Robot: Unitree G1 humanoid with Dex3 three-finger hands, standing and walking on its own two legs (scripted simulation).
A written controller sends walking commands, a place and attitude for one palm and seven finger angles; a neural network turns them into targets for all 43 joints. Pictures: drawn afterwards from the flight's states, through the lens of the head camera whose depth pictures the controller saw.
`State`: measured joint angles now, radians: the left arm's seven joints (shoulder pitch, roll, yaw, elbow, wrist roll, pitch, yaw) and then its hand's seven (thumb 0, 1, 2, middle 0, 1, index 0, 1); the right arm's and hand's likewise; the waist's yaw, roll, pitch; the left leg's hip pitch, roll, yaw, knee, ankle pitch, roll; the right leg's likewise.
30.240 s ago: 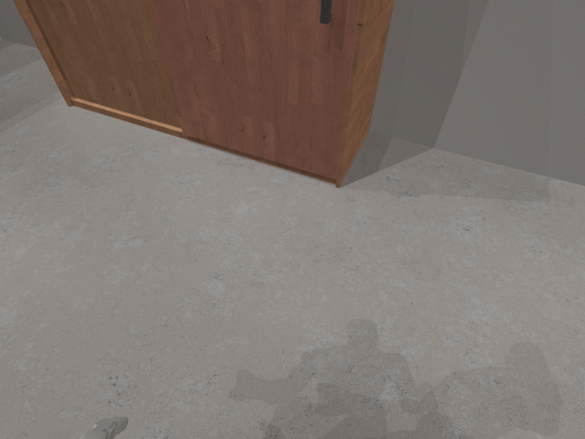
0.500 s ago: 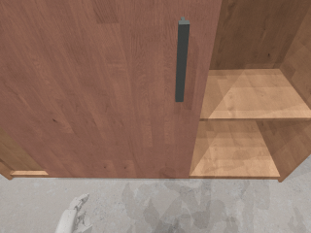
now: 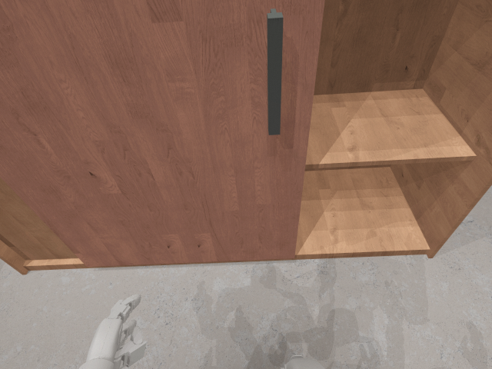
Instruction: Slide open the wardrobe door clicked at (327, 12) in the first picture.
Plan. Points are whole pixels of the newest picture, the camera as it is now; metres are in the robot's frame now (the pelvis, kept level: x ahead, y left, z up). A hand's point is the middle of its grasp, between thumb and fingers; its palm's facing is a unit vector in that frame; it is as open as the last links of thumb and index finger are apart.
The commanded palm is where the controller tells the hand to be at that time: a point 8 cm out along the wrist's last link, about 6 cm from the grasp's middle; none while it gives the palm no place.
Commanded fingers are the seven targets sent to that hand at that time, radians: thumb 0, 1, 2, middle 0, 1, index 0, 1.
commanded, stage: stop stepping back and stand still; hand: right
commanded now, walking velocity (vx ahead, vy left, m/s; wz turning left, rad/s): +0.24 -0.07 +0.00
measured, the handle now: (273, 77) +0.66 -0.05 +0.16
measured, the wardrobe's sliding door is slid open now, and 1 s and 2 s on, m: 0.59 0.59 0.59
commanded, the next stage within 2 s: let the arm hang, fingers relaxed in 0.98 s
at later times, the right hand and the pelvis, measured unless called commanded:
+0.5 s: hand out of the picture +0.19 -0.30 +0.17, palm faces +0.39 +0.80 -0.45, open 7.4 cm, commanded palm +0.13 -0.33 +0.19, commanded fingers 0.00 -0.90 -0.90 0.20 0.30 0.20 0.30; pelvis -0.03 -0.04 +0.00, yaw +3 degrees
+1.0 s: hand out of the picture +0.22 -0.32 +0.16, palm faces +0.38 +0.80 -0.46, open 7.4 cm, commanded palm +0.16 -0.35 +0.19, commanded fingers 0.00 -0.90 -0.90 0.20 0.30 0.20 0.30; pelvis +0.00 -0.05 +0.01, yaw +3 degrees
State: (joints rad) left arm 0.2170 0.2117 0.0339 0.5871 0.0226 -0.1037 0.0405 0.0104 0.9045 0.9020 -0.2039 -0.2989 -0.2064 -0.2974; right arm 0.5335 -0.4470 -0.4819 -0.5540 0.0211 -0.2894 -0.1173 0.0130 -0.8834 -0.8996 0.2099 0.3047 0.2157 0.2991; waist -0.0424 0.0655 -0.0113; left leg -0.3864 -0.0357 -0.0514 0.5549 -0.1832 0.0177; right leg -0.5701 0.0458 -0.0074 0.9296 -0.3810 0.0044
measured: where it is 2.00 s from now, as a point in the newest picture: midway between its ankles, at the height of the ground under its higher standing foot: outside the picture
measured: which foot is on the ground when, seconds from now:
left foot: down 0.00-0.12, up 0.14-0.28, down 0.30-1.00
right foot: up 0.00-0.10, down 0.12-1.00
